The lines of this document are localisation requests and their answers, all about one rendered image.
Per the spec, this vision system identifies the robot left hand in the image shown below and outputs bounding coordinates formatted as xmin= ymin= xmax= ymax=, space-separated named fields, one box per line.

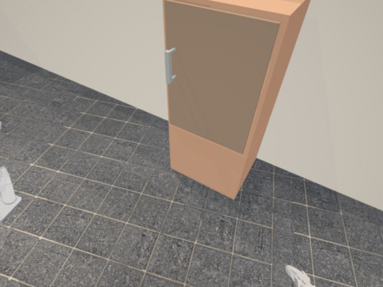
xmin=0 ymin=122 xmax=22 ymax=225

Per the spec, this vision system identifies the robot right hand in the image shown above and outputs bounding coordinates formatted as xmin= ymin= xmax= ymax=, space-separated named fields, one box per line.
xmin=285 ymin=265 xmax=316 ymax=287

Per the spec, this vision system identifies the cupboard door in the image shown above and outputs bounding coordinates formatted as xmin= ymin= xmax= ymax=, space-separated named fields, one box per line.
xmin=165 ymin=0 xmax=280 ymax=154

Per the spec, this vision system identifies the handle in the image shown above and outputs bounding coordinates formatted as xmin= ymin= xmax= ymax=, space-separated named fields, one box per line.
xmin=165 ymin=48 xmax=176 ymax=84

